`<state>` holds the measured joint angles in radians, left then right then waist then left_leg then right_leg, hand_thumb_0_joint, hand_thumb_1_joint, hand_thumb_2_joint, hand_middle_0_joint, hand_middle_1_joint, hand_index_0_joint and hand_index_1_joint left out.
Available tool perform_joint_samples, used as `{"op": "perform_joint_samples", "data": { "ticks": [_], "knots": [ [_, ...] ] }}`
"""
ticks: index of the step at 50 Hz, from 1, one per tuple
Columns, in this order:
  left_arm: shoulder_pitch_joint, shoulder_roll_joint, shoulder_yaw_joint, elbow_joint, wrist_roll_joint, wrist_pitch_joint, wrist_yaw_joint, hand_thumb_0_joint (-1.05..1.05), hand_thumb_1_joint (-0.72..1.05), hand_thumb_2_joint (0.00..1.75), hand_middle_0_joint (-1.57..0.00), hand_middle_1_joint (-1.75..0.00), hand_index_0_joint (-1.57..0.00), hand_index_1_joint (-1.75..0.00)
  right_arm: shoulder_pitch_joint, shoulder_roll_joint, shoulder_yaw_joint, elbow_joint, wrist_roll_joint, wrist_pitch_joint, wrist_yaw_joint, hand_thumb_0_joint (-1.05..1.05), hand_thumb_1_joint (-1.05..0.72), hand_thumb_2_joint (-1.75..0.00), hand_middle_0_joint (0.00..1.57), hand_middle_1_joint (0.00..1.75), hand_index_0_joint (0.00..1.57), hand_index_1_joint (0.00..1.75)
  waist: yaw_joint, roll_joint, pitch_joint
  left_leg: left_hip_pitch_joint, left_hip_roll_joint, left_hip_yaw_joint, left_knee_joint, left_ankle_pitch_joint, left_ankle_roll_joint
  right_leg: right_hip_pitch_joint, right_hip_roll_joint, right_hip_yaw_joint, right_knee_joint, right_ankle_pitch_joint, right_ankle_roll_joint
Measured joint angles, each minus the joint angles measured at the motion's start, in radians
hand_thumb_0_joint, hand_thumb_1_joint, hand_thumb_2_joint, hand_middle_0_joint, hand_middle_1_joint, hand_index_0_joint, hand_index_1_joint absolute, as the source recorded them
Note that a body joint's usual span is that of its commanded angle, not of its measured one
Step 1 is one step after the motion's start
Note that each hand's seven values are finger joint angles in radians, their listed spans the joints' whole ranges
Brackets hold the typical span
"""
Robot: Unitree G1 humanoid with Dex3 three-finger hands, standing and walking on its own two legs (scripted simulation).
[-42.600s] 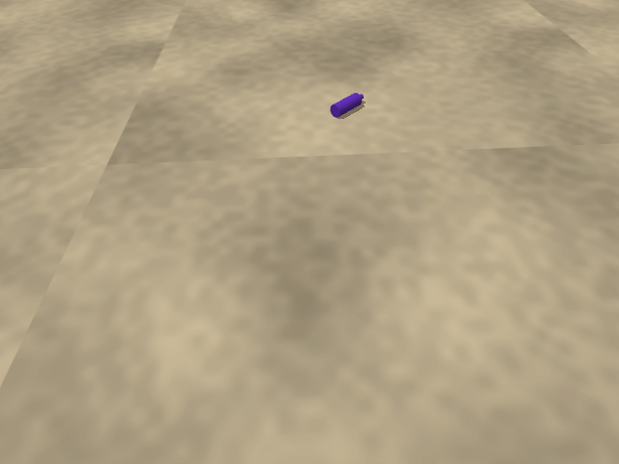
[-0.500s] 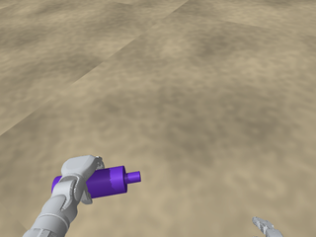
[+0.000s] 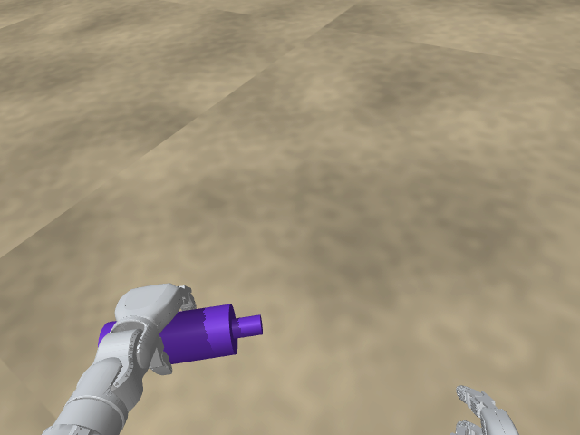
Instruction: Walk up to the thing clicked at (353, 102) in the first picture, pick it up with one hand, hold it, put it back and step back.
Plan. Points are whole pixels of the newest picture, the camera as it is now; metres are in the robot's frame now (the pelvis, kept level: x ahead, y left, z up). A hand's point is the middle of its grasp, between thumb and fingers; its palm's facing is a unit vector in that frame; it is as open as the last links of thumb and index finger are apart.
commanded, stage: hold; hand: left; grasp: from above
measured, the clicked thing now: (186, 335) +0.30 +0.19 -0.07
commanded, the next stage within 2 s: crouch in 0.50 s
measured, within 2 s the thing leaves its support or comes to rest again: neither
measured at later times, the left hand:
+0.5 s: hand (162, 328) +0.30 +0.22 -0.03, palm faces -0.43 -0.08 -0.90, open 10.5 cm
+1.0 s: hand (177, 350) +0.30 +0.22 -0.12, palm faces -0.48 -0.02 -0.88, open 10.5 cm
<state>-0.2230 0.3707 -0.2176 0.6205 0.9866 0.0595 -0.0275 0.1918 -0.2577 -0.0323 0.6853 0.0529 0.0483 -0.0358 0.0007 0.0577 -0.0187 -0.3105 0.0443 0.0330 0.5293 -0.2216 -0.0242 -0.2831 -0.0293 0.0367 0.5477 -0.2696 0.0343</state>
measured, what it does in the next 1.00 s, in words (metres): stands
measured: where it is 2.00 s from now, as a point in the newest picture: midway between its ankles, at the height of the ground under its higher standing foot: outside the picture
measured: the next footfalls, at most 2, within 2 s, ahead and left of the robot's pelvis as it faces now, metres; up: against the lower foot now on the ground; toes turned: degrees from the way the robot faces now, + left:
none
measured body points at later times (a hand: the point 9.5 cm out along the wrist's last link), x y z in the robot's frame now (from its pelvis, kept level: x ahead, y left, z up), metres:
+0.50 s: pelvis +0.01 +0.00 +0.00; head +0.01 -0.03 +0.45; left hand +0.32 +0.22 +0.02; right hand +0.15 -0.26 -0.11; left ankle +0.04 +0.14 -0.73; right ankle +0.01 -0.14 -0.73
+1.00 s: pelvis +0.00 +0.00 -0.02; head +0.06 +0.00 +0.43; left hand +0.32 +0.22 -0.07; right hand +0.12 -0.27 -0.14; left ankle +0.04 +0.14 -0.73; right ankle +0.01 -0.14 -0.73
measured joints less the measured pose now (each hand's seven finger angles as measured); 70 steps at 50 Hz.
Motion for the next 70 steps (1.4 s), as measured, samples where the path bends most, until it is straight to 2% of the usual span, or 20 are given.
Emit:
{"op": "perform_joint_samples", "data": {
  "ticks": [11, 19, 29, 33, 38, 44, 51, 55, 60, 66, 70],
  "knots": [
    [0.005, -0.005, 0.003, 0.004, 0.010, -0.011, 0.001, 0.00, -0.05, 0.47, -0.70, -0.51, -0.70, -0.50, -0.006, 0.004, 0.003, -0.005, -0.001, 0.001, -0.001, 0.01, -0.90, -0.90, 0.20, 0.30, 0.20, 0.29, 0.002, -0.004, 0.011, 0.006, 0.000, 0.000, -0.011, 0.002, -0.001, 0.005, 0.000, 0.000, -0.010, 0.001, -0.001],
    [-0.008, -0.004, 0.006, 0.014, 0.008, -0.004, 0.025, 0.00, -0.06, 0.49, -0.70, -0.52, -0.70, -0.51, -0.002, 0.002, -0.004, 0.012, -0.002, 0.004, 0.000, 0.01, -0.90, -0.90, 0.20, 0.30, 0.20, 0.29, 0.004, 0.000, 0.006, 0.014, 0.001, -0.004, -0.017, -0.001, -0.003, 0.016, 0.001, -0.005, -0.019, -0.001, -0.002],
    [0.001, -0.004, 0.001, 0.000, 0.001, -0.005, -0.009, 0.00, -0.07, 0.49, -0.70, -0.52, -0.69, -0.51, 0.001, 0.000, -0.007, 0.003, 0.002, 0.014, -0.002, 0.01, -0.90, -0.90, 0.20, 0.30, 0.20, 0.29, -0.001, -0.003, 0.004, 0.026, 0.000, -0.004, -0.029, -0.002, -0.002, 0.029, 0.000, -0.005, -0.032, -0.002, -0.002],
    [-0.003, -0.005, -0.001, 0.011, 0.012, -0.019, -0.008, 0.00, -0.06, 0.48, -0.70, -0.52, -0.69, -0.51, 0.000, 0.000, -0.006, -0.002, 0.002, 0.016, -0.004, 0.01, -0.90, -0.90, 0.20, 0.30, 0.20, 0.29, -0.002, -0.006, 0.009, 0.026, -0.001, -0.005, -0.030, -0.002, -0.002, 0.030, -0.001, -0.006, -0.033, -0.002, -0.002],
    [-0.010, -0.012, 0.011, 0.049, 0.028, -0.028, 0.035, 0.00, -0.04, 0.47, -0.69, -0.50, -0.69, -0.49, -0.005, 0.004, -0.008, -0.002, -0.001, 0.017, 0.001, 0.01, -0.90, -0.90, 0.20, 0.30, 0.20, 0.29, -0.006, -0.013, 0.012, 0.016, -0.002, -0.005, -0.026, -0.003, -0.003, 0.018, -0.001, -0.006, -0.026, -0.005, -0.003],
    [-0.037, -0.026, 0.016, 0.160, 0.062, -0.050, 0.128, 0.00, -0.03, 0.46, -0.70, -0.47, -0.70, -0.46, -0.002, 0.010, -0.014, 0.007, -0.013, 0.021, 0.011, 0.01, -0.89, -0.90, 0.20, 0.30, 0.20, 0.29, -0.021, -0.030, 0.013, -0.042, -0.003, -0.013, 0.016, -0.016, -0.003, -0.037, -0.002, -0.012, 0.016, -0.020, -0.003],
    [-0.140, -0.040, 0.017, 0.355, 0.117, -0.066, 0.259, 0.00, -0.03, 0.45, -0.71, -0.46, -0.71, -0.45, 0.010, -0.002, -0.029, 0.027, -0.040, 0.005, 0.032, 0.01, -0.89, -0.90, 0.20, 0.30, 0.20, 0.29, -0.045, -0.051, -0.024, -0.290, 0.005, -0.029, 0.222, -0.086, -0.006, -0.272, 0.006, -0.018, 0.207, -0.087, -0.003],
    [-0.211, -0.041, 0.038, 0.443, 0.156, -0.079, 0.332, 0.00, -0.03, 0.44, -0.72, -0.46, -0.71, -0.45, 0.028, -0.016, -0.040, 0.033, -0.058, -0.011, 0.040, 0.01, -0.89, -0.89, 0.20, 0.30, 0.20, 0.29, -0.068, -0.053, -0.069, -0.508, 0.010, -0.040, 0.419, -0.157, -0.007, -0.485, 0.011, -0.019, 0.397, -0.157, 0.004],
    [-0.312, -0.032, 0.072, 0.536, 0.187, -0.081, 0.408, 0.00, -0.03, 0.44, -0.71, -0.47, -0.71, -0.46, 0.045, -0.024, -0.049, 0.046, -0.077, -0.029, 0.032, 0.01, -0.89, -0.89, 0.20, 0.30, 0.20, 0.29, -0.104, -0.044, -0.117, -0.781, 0.012, -0.055, 0.661, -0.237, -0.004, -0.750, 0.017, -0.019, 0.633, -0.237, 0.009],
    [-0.423, -0.006, 0.121, 0.600, 0.168, -0.042, 0.456, 0.00, -0.03, 0.44, -0.72, -0.46, -0.72, -0.45, 0.050, -0.008, -0.045, 0.075, -0.100, -0.048, 0.023, 0.01, -0.89, -0.89, 0.20, 0.30, 0.20, 0.29, -0.138, -0.023, -0.160, -1.073, 0.017, -0.067, 0.900, -0.302, 0.002, -1.037, 0.027, -0.015, 0.868, -0.302, 0.012],
    [-0.476, 0.014, 0.150, 0.619, 0.147, -0.023, 0.443, 0.00, -0.03, 0.43, -0.73, -0.44, -0.73, -0.43, 0.043, 0.014, -0.039, 0.091, -0.114, -0.059, 0.026, 0.01, -0.89, -0.89, 0.20, 0.30, 0.20, 0.29, -0.153, -0.008, -0.166, -1.224, 0.017, -0.075, 1.025, -0.328, 0.005, -1.185, 0.032, -0.014, 0.991, -0.330, 0.015]
  ]
}}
